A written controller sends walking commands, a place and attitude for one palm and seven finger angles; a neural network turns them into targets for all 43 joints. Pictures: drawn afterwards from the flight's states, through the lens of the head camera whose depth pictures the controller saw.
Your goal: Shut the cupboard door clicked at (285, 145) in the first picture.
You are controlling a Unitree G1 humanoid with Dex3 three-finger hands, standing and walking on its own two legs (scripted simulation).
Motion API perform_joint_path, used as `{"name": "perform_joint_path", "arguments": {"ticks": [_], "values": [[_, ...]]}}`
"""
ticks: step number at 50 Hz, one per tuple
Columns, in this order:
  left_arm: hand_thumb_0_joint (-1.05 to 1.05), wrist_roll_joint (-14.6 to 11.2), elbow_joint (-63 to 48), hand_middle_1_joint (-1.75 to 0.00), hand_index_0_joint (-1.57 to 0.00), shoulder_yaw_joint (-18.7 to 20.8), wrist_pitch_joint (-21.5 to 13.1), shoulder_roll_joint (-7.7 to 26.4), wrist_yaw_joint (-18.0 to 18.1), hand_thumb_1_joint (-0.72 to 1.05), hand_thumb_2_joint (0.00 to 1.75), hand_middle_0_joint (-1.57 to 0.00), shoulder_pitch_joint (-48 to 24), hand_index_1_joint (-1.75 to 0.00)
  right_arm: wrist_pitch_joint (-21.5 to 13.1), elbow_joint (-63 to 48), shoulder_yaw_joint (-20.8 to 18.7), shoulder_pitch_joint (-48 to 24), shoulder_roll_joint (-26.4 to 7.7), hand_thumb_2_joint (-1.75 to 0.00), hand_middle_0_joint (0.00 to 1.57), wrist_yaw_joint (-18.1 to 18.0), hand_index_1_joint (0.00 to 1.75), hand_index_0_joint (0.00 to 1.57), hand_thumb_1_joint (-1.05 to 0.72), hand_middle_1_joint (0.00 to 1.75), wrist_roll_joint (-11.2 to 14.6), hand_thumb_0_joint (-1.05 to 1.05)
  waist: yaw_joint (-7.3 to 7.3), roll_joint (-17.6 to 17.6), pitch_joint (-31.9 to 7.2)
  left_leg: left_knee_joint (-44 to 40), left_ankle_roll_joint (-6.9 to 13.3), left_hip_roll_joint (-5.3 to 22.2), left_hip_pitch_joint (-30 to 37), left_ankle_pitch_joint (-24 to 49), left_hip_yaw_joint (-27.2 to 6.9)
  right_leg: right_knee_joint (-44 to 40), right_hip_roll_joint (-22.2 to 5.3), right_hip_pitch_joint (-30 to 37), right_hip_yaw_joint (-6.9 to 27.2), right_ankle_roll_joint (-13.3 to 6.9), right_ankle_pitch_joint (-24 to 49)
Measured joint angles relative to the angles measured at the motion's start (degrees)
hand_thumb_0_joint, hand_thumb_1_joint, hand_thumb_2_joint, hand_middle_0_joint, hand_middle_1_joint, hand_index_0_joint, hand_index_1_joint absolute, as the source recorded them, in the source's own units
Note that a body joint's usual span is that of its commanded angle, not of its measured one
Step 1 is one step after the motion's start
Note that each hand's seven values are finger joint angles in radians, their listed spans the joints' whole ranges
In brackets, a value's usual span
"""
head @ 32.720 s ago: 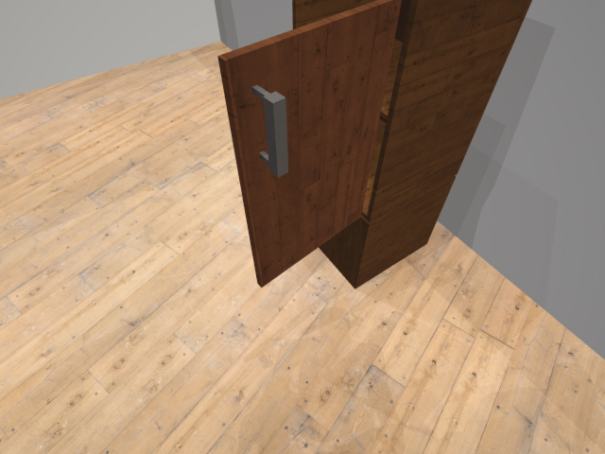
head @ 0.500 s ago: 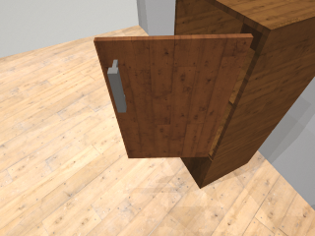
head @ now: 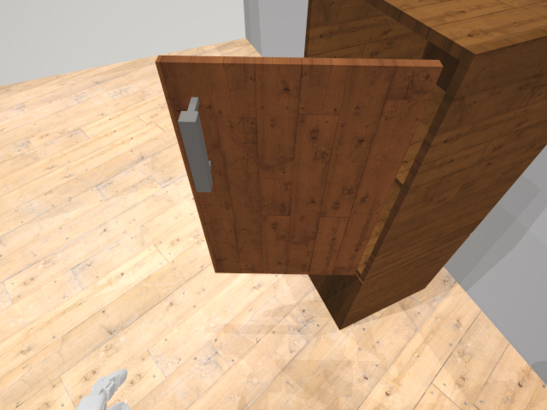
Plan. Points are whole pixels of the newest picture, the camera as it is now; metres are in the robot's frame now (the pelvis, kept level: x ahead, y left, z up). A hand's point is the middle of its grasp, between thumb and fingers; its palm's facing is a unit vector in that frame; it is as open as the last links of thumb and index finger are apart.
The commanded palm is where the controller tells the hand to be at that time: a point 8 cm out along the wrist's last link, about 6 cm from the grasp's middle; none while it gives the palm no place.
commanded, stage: raise the hand and make a fist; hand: left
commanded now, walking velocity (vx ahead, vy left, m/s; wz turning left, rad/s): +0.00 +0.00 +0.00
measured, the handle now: (199, 146) +0.46 +0.15 +0.13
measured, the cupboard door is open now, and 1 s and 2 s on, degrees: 65 65 65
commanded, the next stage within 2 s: bring the fist close to the handle in 1.84 s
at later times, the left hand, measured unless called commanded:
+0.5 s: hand (112, 403) +0.13 +0.21 +0.01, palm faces +0.05 -1.00 -0.03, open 5.4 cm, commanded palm +0.10 +0.26 +0.01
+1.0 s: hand (86, 357) +0.16 +0.23 +0.07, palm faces +0.07 -1.00 -0.06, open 3.3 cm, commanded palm +0.13 +0.28 +0.08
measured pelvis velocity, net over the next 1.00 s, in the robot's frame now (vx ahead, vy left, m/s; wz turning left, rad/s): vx -0.04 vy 0.03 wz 0.06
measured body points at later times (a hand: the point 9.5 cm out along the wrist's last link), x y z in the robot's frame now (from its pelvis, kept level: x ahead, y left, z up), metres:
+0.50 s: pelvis -0.07 +0.01 -0.07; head -0.03 +0.01 +0.38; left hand +0.12 +0.26 +0.01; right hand +0.16 -0.19 -0.12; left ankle -0.04 +0.14 -0.73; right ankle -0.02 -0.10 -0.73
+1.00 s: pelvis -0.04 +0.03 -0.03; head -0.03 +0.03 +0.42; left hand +0.15 +0.28 +0.07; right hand +0.16 -0.18 -0.09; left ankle -0.04 +0.14 -0.73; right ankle -0.02 -0.10 -0.73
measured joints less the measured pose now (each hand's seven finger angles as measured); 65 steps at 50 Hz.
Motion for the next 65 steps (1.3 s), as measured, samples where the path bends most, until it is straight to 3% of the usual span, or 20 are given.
{"name": "perform_joint_path", "arguments": {"ticks": [3,5,9,11,13,15,21,24,27,32,36,43,65], "values": [[0.02,-3.9,-18.4,-0.32,-0.22,1.5,-6.7,-1.8,0.1,0.91,0.9,-0.22,4.7,-0.31,-6.6,-6.0,-2.1,2.7,-0.4,-0.9,0.2,0.1,0.3,0.2,-0.91,0.3,0.8,0.01,-1.43,1.2,-3.8,4.4,-0.4,-1.1,-4.3,-3.7,-1.9,4.8,-1.3,-3.6,-2.0,0.1,-4.2],[0.01,-6.1,-22.8,-0.34,-0.23,3.5,-13.6,-3.3,-2.8,0.91,0.9,-0.24,4.7,-0.33,-9.0,-8.9,-3.0,1.8,-0.1,-0.9,0.2,1.0,0.3,0.2,-0.91,0.29,0.4,0.01,-1.97,1.4,-6.4,7.9,-0.1,-1.5,-8.9,-3.9,-2.3,8.2,-1.8,-8.0,-2.2,0.2,-4.6],[0.01,-9.8,-23.7,-0.39,-0.28,5.6,-29.5,-4.2,-14.0,0.91,0.9,-0.29,3.4,-0.39,-11.6,-14.9,-3.5,-1.9,0.3,-0.9,0.2,3.3,0.3,0.2,-0.91,0.29,-0.5,0.01,-1.37,0.0,-10.1,16.9,-0.3,-1.7,-20.5,-6.7,-1.8,18.1,-2.3,-20.3,-1.5,0.0,-7.2],[0.01,-11.0,-23.4,-0.42,-0.31,5.8,-33.4,-3.7,-20.2,0.91,0.9,-0.32,3.2,-0.42,-11.8,-18.0,-3.4,-3.5,-0.1,-0.9,0.2,3.8,0.3,0.2,-0.91,0.29,-0.5,0.01,-0.37,-0.7,-10.6,22.0,-0.6,-1.6,-25.8,-8.1,-1.7,23.0,-2.3,-25.6,-1.2,-0.3,-8.5],[0.01,-12.5,-24.0,-0.46,-0.34,5.7,-32.5,-3.2,-24.2,0.9,0.9,-0.35,3.9,-0.45,-11.2,-20.9,-3.2,-4.5,-0.7,-0.9,0.2,3.7,0.3,0.2,-0.91,0.3,0.1,0.01,0.72,-0.8,-10.8,26.1,-0.4,-1.6,-29.5,-9.4,-1.9,26.6,-2.3,-29.1,-1.3,0.1,-9.2],[0.01,-13.6,-25.2,-0.5,-0.38,5.6,-29.4,-2.9,-25.3,0.9,0.9,-0.39,4.9,-0.49,-10.7,-23.1,-2.9,-5.0,-1.2,-0.9,0.2,3.1,0.3,0.2,-0.91,0.3,0.7,0.01,1.73,-0.4,-10.6,29.0,-0.3,-1.6,-31.9,-10.0,-2.4,28.8,-2.3,-30.9,-1.8,-0.1,-9.9],[0.02,-12.9,-34.0,-0.61,-0.49,4.0,-24.0,-1.7,-20.3,0.9,0.9,-0.49,5.8,-0.61,-10.7,-25.4,-0.3,-3.8,-0.9,-0.9,0.2,0.8,0.3,0.2,-0.91,0.3,1.2,0.01,3.44,1.2,-9.0,32.0,0.2,-1.2,-33.4,-10.1,-4.9,28.9,-1.9,-30.3,-4.1,-0.1,-9.2],[0.02,-12.2,-36.9,-0.67,-0.54,2.9,-22.2,-0.5,-19.4,0.9,0.9,-0.55,3.2,-0.67,-10.7,-24.8,1.6,-2.6,0.1,-0.9,0.2,0.3,0.3,0.2,-0.91,0.3,1.4,0.01,2.95,1.6,-8.6,31.3,0.3,-1.2,-32.8,-9.3,-5.6,27.3,-1.6,-29.1,-4.6,0.0,-8.2],[0.02,-12.1,-37.5,-0.73,-0.59,2.6,-18.2,0.6,-19.3,0.9,0.9,-0.6,0.8,-0.73,-9.9,-24.2,3.0,-0.8,1.2,-0.9,0.2,0.3,0.3,0.2,-0.9,0.3,1.6,0.01,1.71,1.8,-8.6,29.5,0.6,-1.3,-31.4,-8.4,-5.5,25.1,-1.4,-27.6,-4.3,0.4,-7.0],[0.02,-12.1,-39.2,-0.83,-0.69,3.6,-12.4,1.2,-17.0,0.9,0.9,-0.69,2.1,-0.83,-9.2,-24.0,3.5,2.7,1.9,-0.9,0.21,0.6,0.3,0.21,-0.9,0.3,1.5,0.01,-0.24,2.0,-8.8,25.2,1.3,-1.4,-27.5,-7.2,-4.1,20.8,-1.4,-24.1,-3.0,1.1,-5.4],[0.02,-12.0,-41.8,-0.91,-0.76,4.0,-12.4,1.1,-14.7,0.9,0.9,-0.76,4.8,-0.91,-9.7,-23.6,3.0,4.7,0.9,-0.9,0.21,1.0,0.3,0.2,-0.9,0.3,1.1,0.01,-0.68,2.0,-8.6,22.8,1.9,-1.7,-25.0,-6.8,-3.4,18.3,-1.6,-21.6,-2.3,1.6,-4.8],[0.02,-11.4,-44.8,-1.05,-0.89,3.1,-12.8,0.8,-13.9,0.9,0.9,-0.89,5.9,-1.05,-10.7,-22.7,2.2,4.2,-1.1,-0.9,0.2,1.4,0.3,0.2,-0.9,0.3,1.1,0.01,0.05,2.1,-8.1,20.6,2.4,-2.3,-22.1,-6.8,-3.3,16.0,-2.1,-18.6,-2.2,2.2,-4.7],[0.02,-12.7,-46.6,-1.45,-1.26,6.1,-1.9,2.0,-16.0,0.9,0.9,-1.26,-1.0,-1.45,-10.5,-21.9,4.4,-0.2,-0.1,-0.9,0.21,0.8,0.3,0.2,-0.9,0.3,2.1,0.01,2.21,3.2,-7.8,8.5,1.5,-2.0,-8.9,-3.6,-3.9,4.9,-1.6,-5.6,-3.0,1.5,-2.3]]}}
